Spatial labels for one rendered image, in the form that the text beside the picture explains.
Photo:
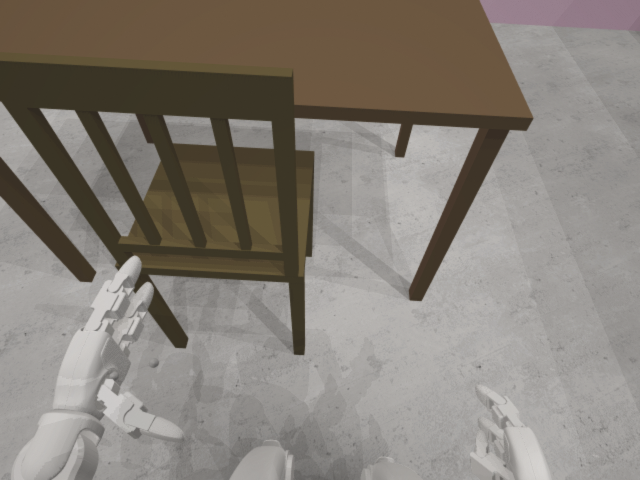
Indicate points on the left robot forearm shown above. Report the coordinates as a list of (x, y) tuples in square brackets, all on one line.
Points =
[(63, 448)]

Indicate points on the robot right hand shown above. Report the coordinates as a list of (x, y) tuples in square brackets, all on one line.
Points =
[(518, 452)]

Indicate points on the robot left thigh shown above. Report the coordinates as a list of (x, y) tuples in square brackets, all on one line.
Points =
[(265, 463)]

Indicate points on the chair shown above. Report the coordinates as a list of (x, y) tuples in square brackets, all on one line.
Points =
[(219, 211)]

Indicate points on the robot left hand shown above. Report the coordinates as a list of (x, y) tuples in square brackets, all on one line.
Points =
[(101, 347)]

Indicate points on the left robot shin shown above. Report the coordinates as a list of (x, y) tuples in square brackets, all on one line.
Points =
[(271, 443)]

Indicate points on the table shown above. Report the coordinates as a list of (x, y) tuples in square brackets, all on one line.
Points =
[(408, 62)]

